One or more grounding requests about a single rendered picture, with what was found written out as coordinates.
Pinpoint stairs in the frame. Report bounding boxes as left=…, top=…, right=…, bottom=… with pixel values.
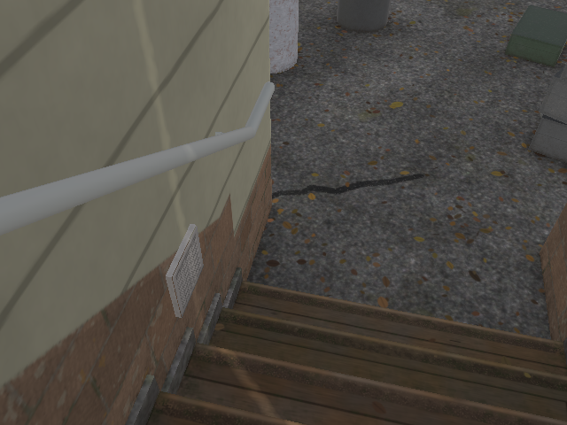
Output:
left=146, top=281, right=567, bottom=425

